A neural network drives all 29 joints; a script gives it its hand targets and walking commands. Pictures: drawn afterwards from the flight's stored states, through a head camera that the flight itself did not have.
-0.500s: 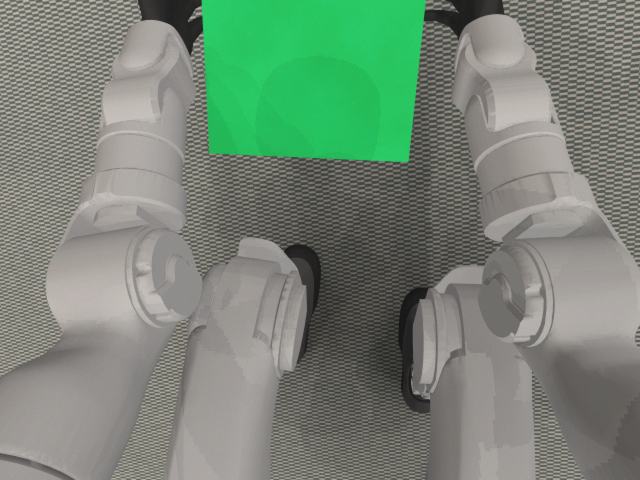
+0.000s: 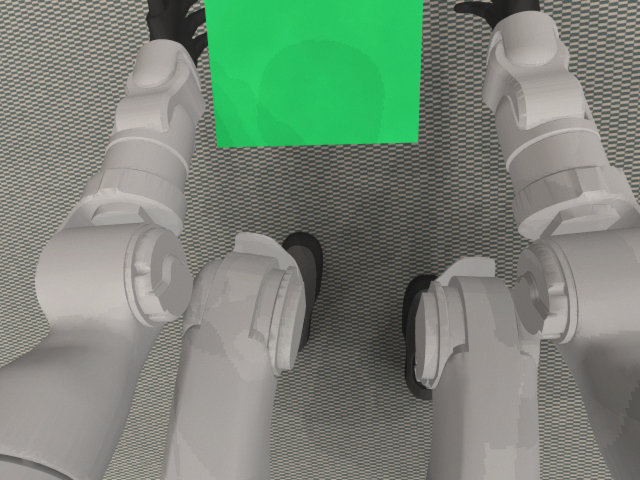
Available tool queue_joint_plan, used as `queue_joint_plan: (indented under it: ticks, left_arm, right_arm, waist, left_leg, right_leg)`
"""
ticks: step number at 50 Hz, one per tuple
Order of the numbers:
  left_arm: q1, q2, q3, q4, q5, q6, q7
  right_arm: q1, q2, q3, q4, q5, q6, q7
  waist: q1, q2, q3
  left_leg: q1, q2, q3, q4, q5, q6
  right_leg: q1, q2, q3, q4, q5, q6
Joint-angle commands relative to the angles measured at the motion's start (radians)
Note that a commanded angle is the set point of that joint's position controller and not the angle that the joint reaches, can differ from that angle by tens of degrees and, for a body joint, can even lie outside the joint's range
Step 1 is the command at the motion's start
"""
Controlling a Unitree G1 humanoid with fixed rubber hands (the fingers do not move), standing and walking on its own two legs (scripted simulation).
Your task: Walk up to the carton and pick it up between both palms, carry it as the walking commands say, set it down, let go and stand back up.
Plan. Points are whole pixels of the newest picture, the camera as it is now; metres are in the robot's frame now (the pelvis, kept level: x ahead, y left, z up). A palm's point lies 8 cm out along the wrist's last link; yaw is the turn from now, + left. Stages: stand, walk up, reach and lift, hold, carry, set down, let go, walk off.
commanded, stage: set down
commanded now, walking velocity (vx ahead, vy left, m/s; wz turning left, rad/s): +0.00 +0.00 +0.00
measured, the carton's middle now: (325, 30) +0.54 +0.09 -0.26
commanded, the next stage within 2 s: let go in 1.66 s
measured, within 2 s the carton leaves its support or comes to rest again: neither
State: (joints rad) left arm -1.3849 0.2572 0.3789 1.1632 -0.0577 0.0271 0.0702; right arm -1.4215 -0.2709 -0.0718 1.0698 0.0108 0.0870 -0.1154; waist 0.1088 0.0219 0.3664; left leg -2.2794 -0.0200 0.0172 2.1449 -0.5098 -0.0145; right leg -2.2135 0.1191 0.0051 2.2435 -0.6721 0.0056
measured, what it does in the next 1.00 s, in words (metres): rises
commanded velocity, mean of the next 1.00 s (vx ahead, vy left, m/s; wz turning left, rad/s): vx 0.00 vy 0.00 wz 0.00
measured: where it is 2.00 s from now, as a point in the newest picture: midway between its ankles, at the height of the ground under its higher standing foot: (358, 334)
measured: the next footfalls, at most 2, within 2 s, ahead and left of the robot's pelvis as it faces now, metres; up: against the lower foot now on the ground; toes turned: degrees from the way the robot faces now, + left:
none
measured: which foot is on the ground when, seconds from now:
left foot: down 0.00-1.00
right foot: down 0.00-1.00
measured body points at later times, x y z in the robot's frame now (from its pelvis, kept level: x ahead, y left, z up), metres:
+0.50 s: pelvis -0.01 +0.00 +0.01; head +0.35 +0.01 +0.28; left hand +0.52 +0.25 -0.14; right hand +0.58 -0.11 -0.14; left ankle +0.13 +0.12 -0.34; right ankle +0.09 -0.10 -0.34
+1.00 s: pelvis +0.01 +0.01 +0.13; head +0.34 +0.02 +0.44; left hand +0.51 +0.25 +0.02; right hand +0.58 -0.11 +0.02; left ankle +0.13 +0.12 -0.34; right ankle +0.08 -0.10 -0.34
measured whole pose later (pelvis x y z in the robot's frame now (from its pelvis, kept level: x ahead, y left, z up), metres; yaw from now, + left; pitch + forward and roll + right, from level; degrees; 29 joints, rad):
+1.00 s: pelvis +0.01 +0.01 +0.13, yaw +0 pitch +46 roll -1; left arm -1.12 0.20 0.33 0.80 -0.07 0.15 0.10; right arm -1.25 -0.30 -0.16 0.93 0.03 0.19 -0.08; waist 0.11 -0.02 -0.01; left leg -2.05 -0.04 -0.01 1.69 -0.44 0.00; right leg -1.98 0.09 0.03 1.76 -0.58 0.01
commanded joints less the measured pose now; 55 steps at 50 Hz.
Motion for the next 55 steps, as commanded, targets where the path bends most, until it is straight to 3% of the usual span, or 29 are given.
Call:
queue_joint_plan:
  ticks: [1, 6, 12, 19, 25, 33, 39, 55]
  left_arm:
    - [-0.202, 0.142, -0.053, -0.088, -0.070, -0.045, 0.022]
    - [-0.226, 0.183, -0.083, -0.063, -0.095, -0.050, 0.021]
    - [-0.220, 0.191, -0.096, -0.040, -0.103, -0.045, 0.012]
    - [-0.201, 0.196, -0.113, -0.163, -0.145, -0.026, 0.031]
    - [-0.144, 0.190, -0.108, -0.278, -0.131, 0.019, 0.052]
    - [-0.081, 0.129, -0.093, -0.354, -0.085, 0.070, 0.046]
    - [-0.029, 0.095, -0.072, -0.408, -0.049, 0.090, 0.038]
    - [0.127, 0.047, -0.021, -0.518, 0.004, 0.119, 0.013]
  right_arm:
    - [-0.323, -0.068, 0.076, -0.108, 0.087, -0.024, -0.003]
    - [-0.351, -0.110, 0.101, -0.035, 0.144, -0.022, 0.014]
    - [-0.333, -0.151, 0.076, 0.050, 0.138, -0.023, 0.026]
    - [-0.340, -0.169, 0.070, -0.093, 0.137, -0.013, 0.001]
    - [-0.305, -0.173, 0.044, -0.216, 0.135, 0.028, -0.011]
    - [-0.214, -0.155, -0.030, -0.181, 0.092, 0.063, 0.003]
    - [-0.164, -0.138, -0.070, -0.190, 0.051, 0.071, 0.022]
    - [-0.042, -0.104, -0.118, -0.298, -0.001, 0.088, 0.052]
  waist:
    - [0.080, -0.172, -1.082]
    - [0.103, -0.158, -1.059]
    - [0.082, -0.139, -1.017]
    - [0.070, -0.152, -1.301]
    - [0.071, -0.146, -1.460]
    - [0.042, -0.093, -1.381]
    - [0.037, -0.075, -1.397]
    - [0.039, -0.118, -1.482]
  left_leg:
    - [0.595, -0.015, -0.005, -0.086, 0.393, -0.009]
    - [0.582, 0.006, -0.005, -0.095, 0.350, -0.006]
    - [0.582, 0.016, -0.007, -0.103, 0.318, -0.010]
    - [0.750, -0.004, 0.014, -0.133, 0.405, -0.008]
    - [0.859, -0.021, 0.041, -0.189, 0.405, -0.003]
    - [0.861, -0.030, 0.041, -0.324, 0.344, -0.016]
    - [0.911, -0.036, 0.035, -0.428, 0.357, -0.025]
    - [1.097, -0.049, 0.037, -0.698, 0.474, -0.034]
  right_leg:
    - [0.387, -0.051, 0.039, -0.217, 0.365, 0.026]
    - [0.341, -0.061, 0.045, -0.223, 0.309, 0.021]
    - [0.296, -0.066, 0.034, -0.229, 0.257, 0.014]
    - [0.448, -0.060, 0.002, -0.251, 0.316, 0.019]
    - [0.513, -0.044, -0.024, -0.305, 0.300, 0.022]
    - [0.466, -0.029, -0.034, -0.427, 0.237, 0.009]
    - [0.489, -0.013, -0.040, -0.528, 0.244, 0.005]
    - [0.750, -0.002, -0.042, -0.797, 0.378, 0.023]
